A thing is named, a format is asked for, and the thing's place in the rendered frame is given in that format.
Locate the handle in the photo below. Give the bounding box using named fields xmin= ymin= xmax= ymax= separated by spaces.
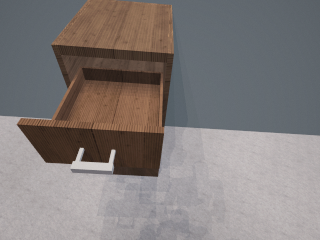
xmin=70 ymin=148 xmax=116 ymax=175

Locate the cabinet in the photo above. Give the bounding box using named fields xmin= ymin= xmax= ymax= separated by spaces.
xmin=51 ymin=0 xmax=174 ymax=177

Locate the drawer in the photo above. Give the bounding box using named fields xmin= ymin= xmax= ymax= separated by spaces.
xmin=17 ymin=66 xmax=164 ymax=169

